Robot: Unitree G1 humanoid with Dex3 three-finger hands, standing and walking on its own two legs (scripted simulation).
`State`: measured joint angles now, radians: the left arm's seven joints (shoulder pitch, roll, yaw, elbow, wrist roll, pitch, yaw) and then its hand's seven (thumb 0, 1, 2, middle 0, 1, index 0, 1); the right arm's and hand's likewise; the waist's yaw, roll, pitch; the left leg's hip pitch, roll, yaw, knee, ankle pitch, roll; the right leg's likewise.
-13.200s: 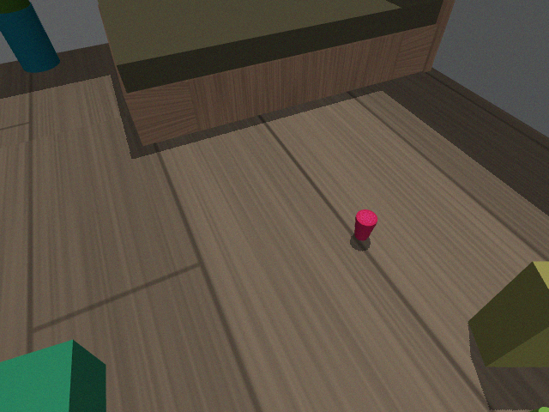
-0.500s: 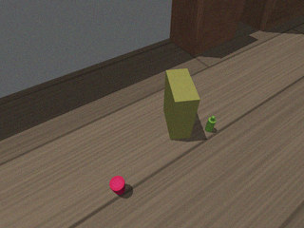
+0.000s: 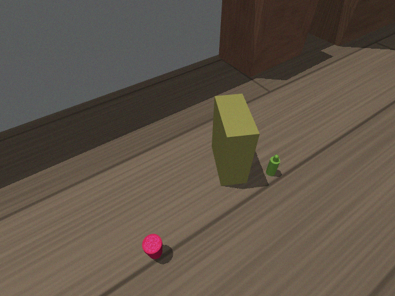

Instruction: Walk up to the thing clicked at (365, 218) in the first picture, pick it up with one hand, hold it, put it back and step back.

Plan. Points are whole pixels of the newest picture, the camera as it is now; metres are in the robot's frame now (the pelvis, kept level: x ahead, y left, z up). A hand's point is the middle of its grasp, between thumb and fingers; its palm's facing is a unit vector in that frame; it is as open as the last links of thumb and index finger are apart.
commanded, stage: stand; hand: left
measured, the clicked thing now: (154, 248) +0.46 +0.23 -0.72
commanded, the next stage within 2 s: walk up in 0.84 s
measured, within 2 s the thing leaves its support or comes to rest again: neither
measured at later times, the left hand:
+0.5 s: hand out of the picture +0.07 +0.26 -0.16, palm faces -0.03 -0.94 -0.34, open 7.4 cm
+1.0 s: hand out of the picture +0.08 +0.27 -0.16, palm faces -0.03 -0.93 -0.37, open 7.4 cm
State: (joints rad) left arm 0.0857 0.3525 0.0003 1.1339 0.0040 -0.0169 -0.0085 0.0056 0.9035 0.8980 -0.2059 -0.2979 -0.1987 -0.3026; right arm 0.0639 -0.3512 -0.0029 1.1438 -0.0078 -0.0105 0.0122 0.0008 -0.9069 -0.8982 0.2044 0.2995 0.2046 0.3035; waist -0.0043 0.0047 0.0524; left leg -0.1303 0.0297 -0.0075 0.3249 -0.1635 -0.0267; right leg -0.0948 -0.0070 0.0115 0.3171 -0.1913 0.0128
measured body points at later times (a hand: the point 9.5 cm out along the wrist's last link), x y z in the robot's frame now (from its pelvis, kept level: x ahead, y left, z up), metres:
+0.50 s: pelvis +0.00 +0.00 +0.00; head +0.02 +0.00 +0.45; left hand +0.07 +0.31 -0.13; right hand +0.08 -0.30 -0.14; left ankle +0.01 +0.14 -0.75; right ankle -0.01 -0.13 -0.75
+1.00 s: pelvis +0.01 +0.01 +0.00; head +0.02 +0.01 +0.45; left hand +0.08 +0.32 -0.13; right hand +0.09 -0.30 -0.13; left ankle +0.01 +0.14 -0.75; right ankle -0.01 -0.13 -0.75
